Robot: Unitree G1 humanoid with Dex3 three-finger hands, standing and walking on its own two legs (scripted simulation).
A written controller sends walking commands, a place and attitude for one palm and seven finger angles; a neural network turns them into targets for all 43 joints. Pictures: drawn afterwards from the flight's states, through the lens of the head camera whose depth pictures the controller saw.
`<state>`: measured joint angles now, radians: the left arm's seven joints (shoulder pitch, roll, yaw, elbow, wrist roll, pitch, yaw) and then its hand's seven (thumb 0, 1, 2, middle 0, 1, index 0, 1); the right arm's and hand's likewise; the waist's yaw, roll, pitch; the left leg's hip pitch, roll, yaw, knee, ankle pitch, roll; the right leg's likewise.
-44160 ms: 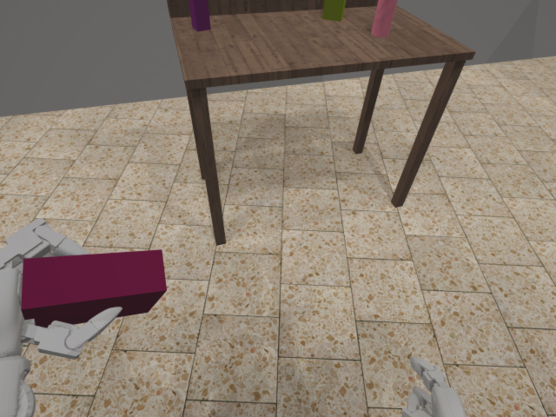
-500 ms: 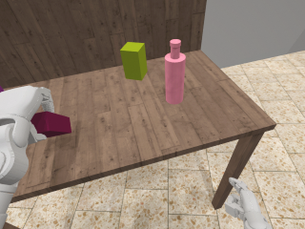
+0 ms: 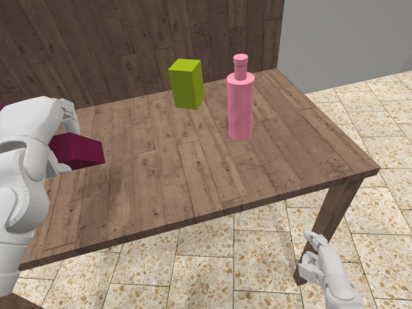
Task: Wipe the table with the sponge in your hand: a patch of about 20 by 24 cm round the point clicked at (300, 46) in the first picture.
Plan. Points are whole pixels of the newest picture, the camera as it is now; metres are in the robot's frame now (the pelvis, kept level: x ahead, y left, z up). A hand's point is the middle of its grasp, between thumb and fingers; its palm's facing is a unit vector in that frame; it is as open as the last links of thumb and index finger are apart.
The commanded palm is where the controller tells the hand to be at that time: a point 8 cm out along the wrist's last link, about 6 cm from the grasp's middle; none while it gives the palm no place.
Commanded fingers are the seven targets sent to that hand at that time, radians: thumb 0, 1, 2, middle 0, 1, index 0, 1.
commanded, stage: lift the sponge slowly off the table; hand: left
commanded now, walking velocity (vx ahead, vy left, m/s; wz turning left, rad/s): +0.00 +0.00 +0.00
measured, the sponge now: (69, 156) +0.31 +0.34 +0.16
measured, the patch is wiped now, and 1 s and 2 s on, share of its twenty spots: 1.00 1.00 1.00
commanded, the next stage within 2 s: bring the sponge back beside the body in 0.18 s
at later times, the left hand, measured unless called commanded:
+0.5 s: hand (65, 147) +0.28 +0.29 +0.21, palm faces +0.13 -0.03 -0.99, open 8.7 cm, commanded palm +0.22 +0.31 +0.29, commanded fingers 0.00 0.10 1.30 -1.20 -1.60 -1.20 -1.60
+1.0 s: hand (58, 172) +0.24 +0.29 +0.20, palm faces +0.17 -0.07 -0.98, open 8.7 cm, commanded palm +0.18 +0.29 +0.27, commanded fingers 0.00 0.10 1.30 -1.20 -1.60 -1.20 -1.60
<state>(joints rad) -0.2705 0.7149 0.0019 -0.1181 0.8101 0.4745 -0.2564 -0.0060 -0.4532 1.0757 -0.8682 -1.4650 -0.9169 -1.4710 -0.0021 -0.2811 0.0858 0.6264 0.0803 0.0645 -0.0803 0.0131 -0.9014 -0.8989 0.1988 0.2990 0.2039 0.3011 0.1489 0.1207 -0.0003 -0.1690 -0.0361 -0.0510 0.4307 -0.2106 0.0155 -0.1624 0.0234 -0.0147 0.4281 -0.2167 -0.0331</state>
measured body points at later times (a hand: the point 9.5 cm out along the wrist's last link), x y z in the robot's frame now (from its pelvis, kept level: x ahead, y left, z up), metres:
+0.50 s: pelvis +0.00 +0.00 +0.00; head -0.01 -0.05 +0.45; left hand +0.27 +0.29 +0.27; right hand +0.25 -0.20 -0.08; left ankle +0.02 +0.11 -0.74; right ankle +0.01 -0.10 -0.74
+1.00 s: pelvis +0.00 -0.01 +0.00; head -0.03 -0.05 +0.44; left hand +0.23 +0.29 +0.25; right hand +0.28 -0.18 -0.06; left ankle +0.02 +0.11 -0.74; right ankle +0.01 -0.10 -0.74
